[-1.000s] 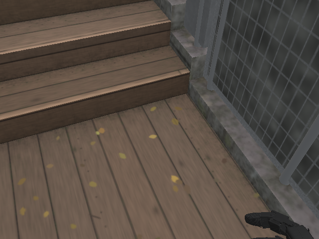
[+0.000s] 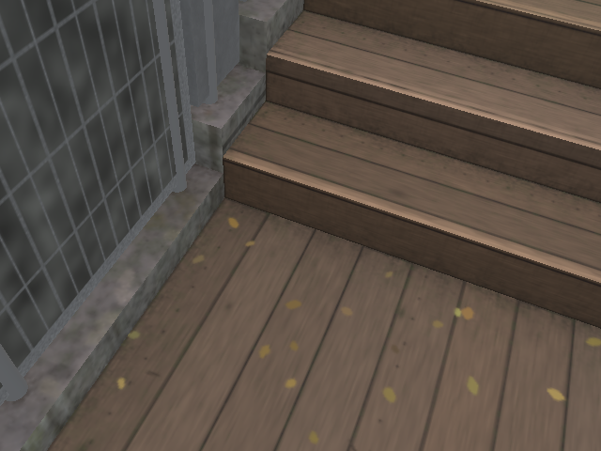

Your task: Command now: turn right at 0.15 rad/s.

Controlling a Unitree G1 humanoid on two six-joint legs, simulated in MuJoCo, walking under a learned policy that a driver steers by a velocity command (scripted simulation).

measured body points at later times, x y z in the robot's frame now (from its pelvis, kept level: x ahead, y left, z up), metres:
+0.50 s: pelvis +0.00 -0.05 +0.00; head +0.03 -0.10 +0.45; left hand +0.26 +0.15 -0.07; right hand +0.04 -0.38 -0.11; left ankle +0.03 +0.11 -0.64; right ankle -0.02 -0.14 -0.73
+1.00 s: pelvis +0.03 -0.05 +0.00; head +0.08 -0.04 +0.45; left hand +0.29 +0.15 -0.09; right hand +0.07 -0.36 -0.09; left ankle +0.07 +0.05 -0.73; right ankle -0.03 -0.16 -0.66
